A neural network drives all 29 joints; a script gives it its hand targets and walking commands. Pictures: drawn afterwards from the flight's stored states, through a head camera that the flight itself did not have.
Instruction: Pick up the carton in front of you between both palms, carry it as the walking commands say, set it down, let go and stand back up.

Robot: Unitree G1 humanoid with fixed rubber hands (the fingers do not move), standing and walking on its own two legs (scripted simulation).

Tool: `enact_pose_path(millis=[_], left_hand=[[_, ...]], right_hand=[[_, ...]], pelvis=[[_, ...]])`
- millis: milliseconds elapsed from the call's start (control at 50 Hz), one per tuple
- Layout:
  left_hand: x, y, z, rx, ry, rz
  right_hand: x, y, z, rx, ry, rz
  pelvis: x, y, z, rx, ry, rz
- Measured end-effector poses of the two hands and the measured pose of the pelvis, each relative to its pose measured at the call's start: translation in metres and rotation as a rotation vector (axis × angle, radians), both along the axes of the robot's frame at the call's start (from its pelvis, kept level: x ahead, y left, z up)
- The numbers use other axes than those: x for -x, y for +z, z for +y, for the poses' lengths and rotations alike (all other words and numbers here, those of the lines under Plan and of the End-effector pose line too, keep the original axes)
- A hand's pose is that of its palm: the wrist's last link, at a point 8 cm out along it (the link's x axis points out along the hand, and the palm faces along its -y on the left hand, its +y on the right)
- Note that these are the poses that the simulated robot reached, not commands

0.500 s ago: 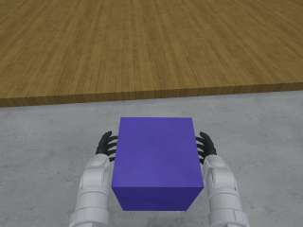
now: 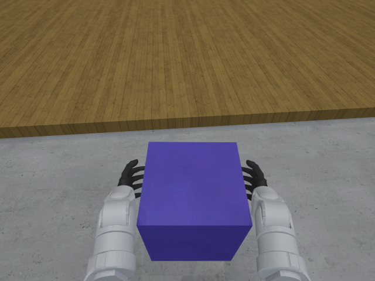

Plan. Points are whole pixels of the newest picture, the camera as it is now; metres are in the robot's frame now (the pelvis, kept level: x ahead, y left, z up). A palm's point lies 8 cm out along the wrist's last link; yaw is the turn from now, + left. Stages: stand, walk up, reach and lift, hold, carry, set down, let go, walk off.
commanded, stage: reach and lift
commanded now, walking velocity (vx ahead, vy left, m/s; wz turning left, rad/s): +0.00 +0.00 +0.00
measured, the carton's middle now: (191, 204) +0.31 +0.00 -0.04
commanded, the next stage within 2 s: hold in 0.56 s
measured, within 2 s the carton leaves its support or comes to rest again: neither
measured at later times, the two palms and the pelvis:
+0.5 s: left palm (126, 187) +0.31 +0.15 +0.04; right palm (259, 188) +0.31 -0.15 +0.04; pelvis +0.02 +0.00 +0.01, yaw +0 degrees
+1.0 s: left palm (123, 189) +0.29 +0.15 +0.05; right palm (262, 190) +0.29 -0.15 +0.05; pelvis +0.00 +0.00 +0.00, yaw +0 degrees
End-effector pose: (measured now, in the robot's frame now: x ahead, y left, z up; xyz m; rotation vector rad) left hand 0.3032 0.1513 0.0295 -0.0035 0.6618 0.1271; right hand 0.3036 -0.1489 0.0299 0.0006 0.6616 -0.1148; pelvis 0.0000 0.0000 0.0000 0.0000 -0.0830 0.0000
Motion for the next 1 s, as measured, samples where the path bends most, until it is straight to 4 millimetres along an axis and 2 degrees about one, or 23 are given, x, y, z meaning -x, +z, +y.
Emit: enact_pose_path(millis=[440, 580, 740, 1000], left_hand=[[-0.004, 0.009, 0.0, -0.032, -0.026, 0.006], [-0.002, 0.012, 0.0, -0.031, -0.025, 0.002], [0.005, 0.027, 0.0, -0.03, -0.022, -0.028], [0.01, 0.025, 0.0, -0.011, -0.012, -0.011]], right_hand=[[-0.004, 0.009, 0.0, 0.029, 0.019, 0.005], [-0.001, 0.012, 0.0, 0.027, 0.018, 0.001], [0.006, 0.027, 0.0, 0.027, 0.014, -0.028], [0.012, 0.025, 0.0, 0.007, 0.001, -0.011]], pelvis=[[-0.019, 0.005, 0.001, 0.0, -0.001, -0.014], [-0.018, 0.005, 0.001, 0.0, -0.001, -0.022], [-0.015, 0.006, 0.001, 0.0, -0.001, -0.044], [-0.003, 0.004, 0.001, 0.0, -0.002, -0.062]])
